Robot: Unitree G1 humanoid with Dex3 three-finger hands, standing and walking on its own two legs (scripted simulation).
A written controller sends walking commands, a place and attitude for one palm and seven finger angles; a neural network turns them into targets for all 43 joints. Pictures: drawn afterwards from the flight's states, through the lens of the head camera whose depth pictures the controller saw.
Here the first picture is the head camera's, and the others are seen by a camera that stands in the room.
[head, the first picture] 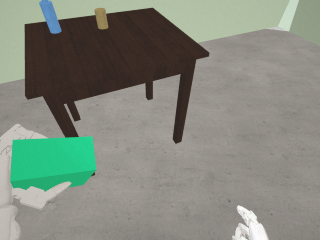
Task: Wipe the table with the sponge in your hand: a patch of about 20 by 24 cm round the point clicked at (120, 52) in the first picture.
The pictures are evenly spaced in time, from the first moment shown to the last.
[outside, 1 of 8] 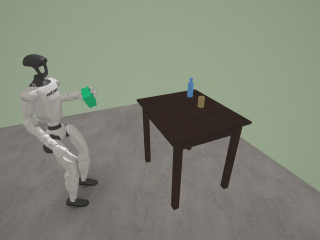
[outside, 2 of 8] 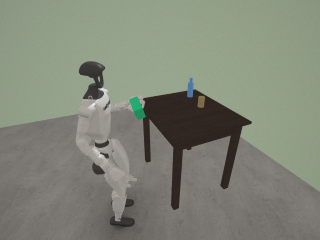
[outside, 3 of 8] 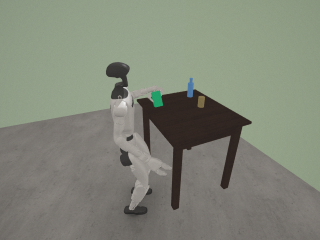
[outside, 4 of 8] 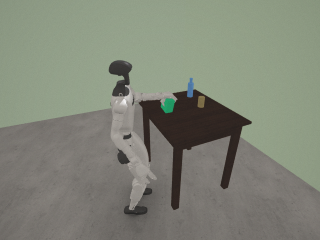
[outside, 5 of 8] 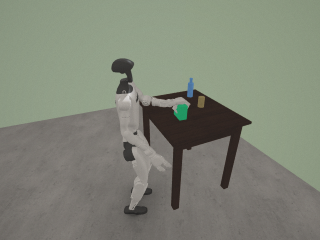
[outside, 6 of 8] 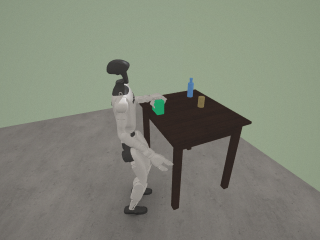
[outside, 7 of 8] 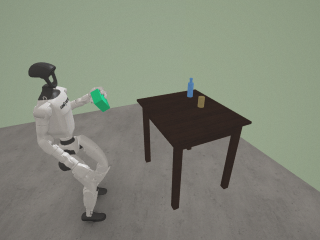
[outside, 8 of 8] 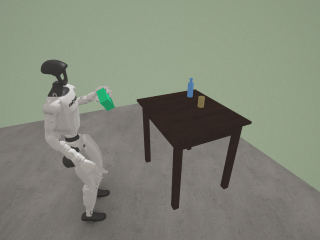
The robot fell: no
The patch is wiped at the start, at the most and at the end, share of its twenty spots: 0.00 1.00 1.00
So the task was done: yes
